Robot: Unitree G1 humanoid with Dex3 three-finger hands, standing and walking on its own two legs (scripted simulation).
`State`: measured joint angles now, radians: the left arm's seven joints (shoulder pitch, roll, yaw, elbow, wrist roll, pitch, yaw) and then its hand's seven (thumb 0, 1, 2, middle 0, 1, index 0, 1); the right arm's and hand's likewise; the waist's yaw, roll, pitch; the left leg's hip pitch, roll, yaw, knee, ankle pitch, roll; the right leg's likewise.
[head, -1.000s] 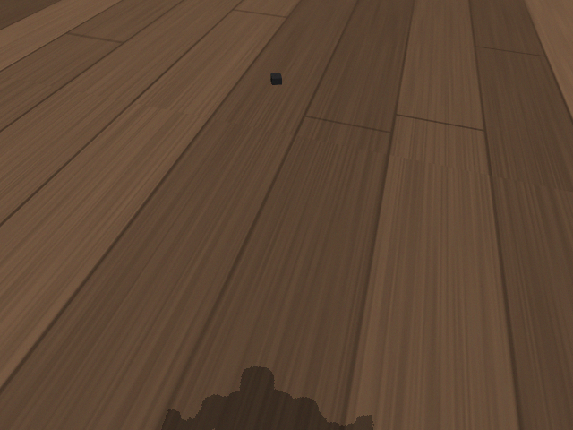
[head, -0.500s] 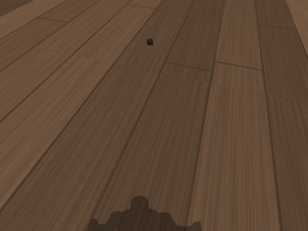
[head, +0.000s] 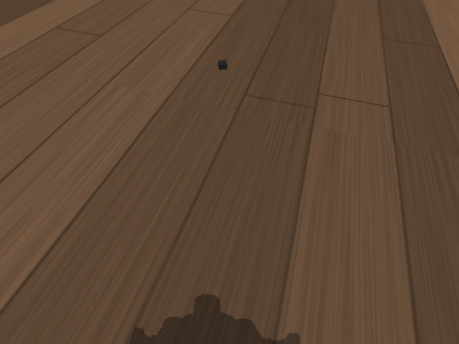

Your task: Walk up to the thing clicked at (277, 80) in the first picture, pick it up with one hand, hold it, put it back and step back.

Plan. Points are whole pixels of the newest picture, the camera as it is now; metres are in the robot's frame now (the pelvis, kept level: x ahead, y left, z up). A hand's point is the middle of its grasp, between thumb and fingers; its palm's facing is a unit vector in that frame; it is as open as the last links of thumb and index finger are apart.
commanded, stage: stand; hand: left
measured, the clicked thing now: (222, 64) +2.33 +0.08 -0.76
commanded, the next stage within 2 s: walk up in 0.12 s
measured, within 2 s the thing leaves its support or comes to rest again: neither
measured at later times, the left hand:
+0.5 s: hand out of the picture +0.12 +0.37 -0.18, palm faces +0.05 -0.93 -0.37, open 7.4 cm
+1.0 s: hand (127, 192) +0.51 +0.28 -0.15, palm faces -0.03 -0.93 -0.37, open 7.4 cm
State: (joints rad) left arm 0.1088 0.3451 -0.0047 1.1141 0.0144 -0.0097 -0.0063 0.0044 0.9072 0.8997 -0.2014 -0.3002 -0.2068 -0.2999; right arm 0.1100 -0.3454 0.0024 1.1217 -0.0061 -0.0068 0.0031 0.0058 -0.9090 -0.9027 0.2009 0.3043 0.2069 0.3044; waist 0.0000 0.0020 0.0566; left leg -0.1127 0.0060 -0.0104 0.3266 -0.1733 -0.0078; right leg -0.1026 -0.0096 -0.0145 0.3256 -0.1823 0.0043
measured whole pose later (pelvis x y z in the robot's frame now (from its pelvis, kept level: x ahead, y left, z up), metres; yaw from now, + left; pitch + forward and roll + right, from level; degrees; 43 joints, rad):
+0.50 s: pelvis +0.09 +0.06 -0.03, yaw +2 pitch -3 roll +0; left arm 0.24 0.49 0.10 1.04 0.05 0.02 -0.08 0.01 0.91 0.90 -0.20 -0.30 -0.21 -0.30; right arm 0.22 -0.45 -0.11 0.96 -0.03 -0.09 0.06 0.01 -0.91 -0.90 0.20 0.30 0.21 0.30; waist 0.02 -0.07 -0.01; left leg -0.33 0.03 0.09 0.62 -0.22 0.01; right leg -0.23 -0.04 0.06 0.92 -0.52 -0.05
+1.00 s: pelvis +0.37 +0.01 -0.04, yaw +2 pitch +0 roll -1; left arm 0.06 0.42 0.08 0.96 0.04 -0.04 -0.12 0.01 0.91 0.90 -0.20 -0.30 -0.20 -0.30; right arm 0.36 -0.45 -0.08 1.00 -0.02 -0.07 0.03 0.01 -0.90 -0.90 0.20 0.30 0.21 0.31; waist -0.03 0.06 0.04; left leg 0.04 0.16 0.05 0.65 -0.51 -0.01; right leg -0.49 -0.06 -0.08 0.66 -0.16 0.00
